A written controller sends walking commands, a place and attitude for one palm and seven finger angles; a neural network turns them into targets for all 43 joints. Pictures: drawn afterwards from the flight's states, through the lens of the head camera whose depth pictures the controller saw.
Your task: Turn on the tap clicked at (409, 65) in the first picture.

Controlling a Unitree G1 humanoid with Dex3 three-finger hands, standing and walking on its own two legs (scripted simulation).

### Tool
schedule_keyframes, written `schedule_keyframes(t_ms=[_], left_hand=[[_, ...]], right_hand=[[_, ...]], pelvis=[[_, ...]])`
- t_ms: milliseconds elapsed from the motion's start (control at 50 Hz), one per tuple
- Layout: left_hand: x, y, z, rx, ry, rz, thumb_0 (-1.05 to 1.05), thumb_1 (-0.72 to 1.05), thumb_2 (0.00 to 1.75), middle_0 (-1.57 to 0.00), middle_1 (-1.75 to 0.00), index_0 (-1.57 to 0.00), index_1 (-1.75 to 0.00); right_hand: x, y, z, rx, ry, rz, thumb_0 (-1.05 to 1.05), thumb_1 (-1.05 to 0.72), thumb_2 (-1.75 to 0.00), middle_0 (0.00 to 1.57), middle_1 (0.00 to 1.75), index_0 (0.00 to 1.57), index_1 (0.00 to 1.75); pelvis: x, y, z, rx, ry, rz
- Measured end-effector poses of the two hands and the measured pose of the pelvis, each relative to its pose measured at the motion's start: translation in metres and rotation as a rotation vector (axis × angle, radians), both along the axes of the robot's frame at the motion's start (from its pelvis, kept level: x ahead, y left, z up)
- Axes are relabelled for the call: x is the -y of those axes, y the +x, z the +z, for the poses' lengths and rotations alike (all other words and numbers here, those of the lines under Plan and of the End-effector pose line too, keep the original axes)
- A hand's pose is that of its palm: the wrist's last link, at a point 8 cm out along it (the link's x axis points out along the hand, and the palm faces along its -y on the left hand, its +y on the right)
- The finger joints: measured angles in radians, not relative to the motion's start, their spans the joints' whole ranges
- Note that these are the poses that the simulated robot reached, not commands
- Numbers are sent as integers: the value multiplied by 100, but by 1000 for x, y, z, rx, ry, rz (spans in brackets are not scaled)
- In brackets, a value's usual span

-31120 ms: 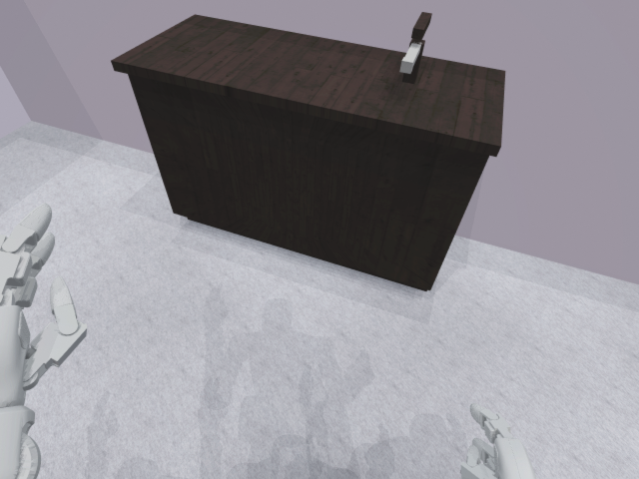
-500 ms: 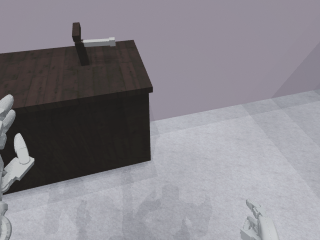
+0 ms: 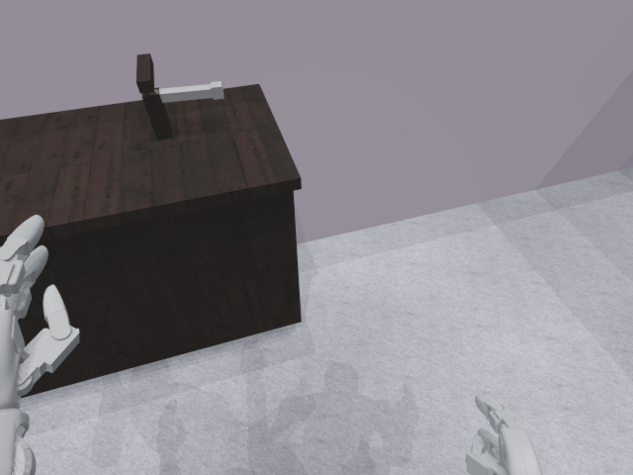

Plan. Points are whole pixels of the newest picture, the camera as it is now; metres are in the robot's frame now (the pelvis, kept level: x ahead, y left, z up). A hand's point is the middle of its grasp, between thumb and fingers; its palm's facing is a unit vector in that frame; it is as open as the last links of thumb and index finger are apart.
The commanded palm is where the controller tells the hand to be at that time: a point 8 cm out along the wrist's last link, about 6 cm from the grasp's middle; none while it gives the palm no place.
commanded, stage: stand and check the lever's angle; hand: left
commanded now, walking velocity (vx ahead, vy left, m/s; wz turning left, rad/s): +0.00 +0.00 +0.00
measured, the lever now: (217, 90) +0.86 +0.29 +0.07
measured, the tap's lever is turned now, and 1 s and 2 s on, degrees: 85 85 85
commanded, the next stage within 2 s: stand and wait in 0.12 s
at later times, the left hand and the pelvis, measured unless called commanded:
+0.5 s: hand (49, 355) +0.19 +0.27 +0.15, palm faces +0.42 -0.83 -0.37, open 7.5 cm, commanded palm +0.14 +0.30 +0.17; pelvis -0.02 +0.02 +0.00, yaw +0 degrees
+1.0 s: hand (51, 340) +0.20 +0.27 +0.15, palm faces +0.42 -0.83 -0.36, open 7.5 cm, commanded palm +0.15 +0.30 +0.17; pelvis -0.01 +0.02 +0.00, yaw +1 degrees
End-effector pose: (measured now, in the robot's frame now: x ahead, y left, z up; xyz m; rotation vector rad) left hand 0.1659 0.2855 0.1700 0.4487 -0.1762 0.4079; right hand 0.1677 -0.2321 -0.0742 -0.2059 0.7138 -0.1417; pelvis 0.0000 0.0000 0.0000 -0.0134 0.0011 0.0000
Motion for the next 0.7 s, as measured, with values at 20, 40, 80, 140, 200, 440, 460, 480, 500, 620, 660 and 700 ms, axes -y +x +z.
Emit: schedule_keyframes(t_ms=[20, 40, 80, 140, 200, 440, 460, 480, 500, 620, 660, 700], left_hand=[[-1, 0, -3, -9, -11, 3, 2, 89, 90, -21, -30, -21, -30], [-1, -1, -6, -16, -20, 4, 2, 89, 90, -21, -30, -21, -30], [-1, -1, -10, -24, -36, 2, 2, 89, 90, -21, -30, -21, -30], [0, -2, -10, -16, -39, -11, 2, 89, 90, -21, -30, -21, -30], [0, -4, -4, 6, -23, -27, 2, 89, 90, -21, -30, -21, -30], [-15, -18, -6, -4, -10, -2, 2, 89, 90, -21, -30, -21, -30], [-16, -18, -7, -7, -16, 1, 2, 89, 90, -21, -30, -21, -30], [-17, -18, -8, -8, -21, 4, 2, 89, 90, -21, -30, -21, -30], [-17, -18, -9, -8, -25, 5, 2, 89, 90, -21, -30, -21, -30], [-18, -16, -4, 22, -21, -5, 2, 89, 90, -21, -30, -21, -30], [-18, -15, -1, 32, -12, -11, 2, 89, 90, -21, -30, -21, -30], [-19, -14, 0, 36, -6, -14, 2, 89, 90, -21, -30, -21, -30]], right_hand=[[1, -2, 0, -4, -5, -4, 1, -91, -90, 20, 30, 21, 30], [2, -4, 0, -7, -10, -6, 1, -91, -90, 20, 30, 20, 30], [3, -9, 0, -12, -19, -10, 1, -91, -90, 20, 30, 20, 30], [3, -14, 2, -14, -30, -13, 1, -91, -90, 20, 30, 20, 30], [1, -18, 3, -8, -32, -14, 1, -91, -90, 20, 30, 20, 30], [-15, -24, 2, -3, -15, -4, 1, -91, -90, 20, 30, 20, 30], [-16, -24, 2, -4, -15, -1, 1, -91, -90, 20, 30, 20, 30], [-17, -24, 2, -6, -15, 2, 1, -91, -90, 20, 30, 20, 30], [-18, -24, 2, -7, -16, 6, 1, -91, -90, 20, 30, 20, 30], [-24, -21, 3, 1, -20, 20, 1, -91, -90, 20, 30, 21, 30], [-25, -19, 4, 7, -19, 21, 1, -91, -90, 20, 30, 21, 30], [-26, -17, 5, 11, -18, 20, 1, -91, -90, 20, 30, 21, 30]], pelvis=[[-1, -1, 0, 1, 0, 0], [-1, -2, 0, 2, 0, 1], [-2, -4, 0, 4, 0, 2], [-4, -8, 1, 7, -1, 4], [-5, -12, 1, 9, -2, 4], [-14, -19, 1, 2, -5, 3], [-15, -19, 1, 2, -6, 4], [-16, -19, 1, 3, -6, 5], [-16, -19, 1, 3, -6, 6], [-19, -19, 1, 6, -6, 10], [-20, -18, 1, 5, -6, 9], [-20, -17, 1, 3, -6, 8]])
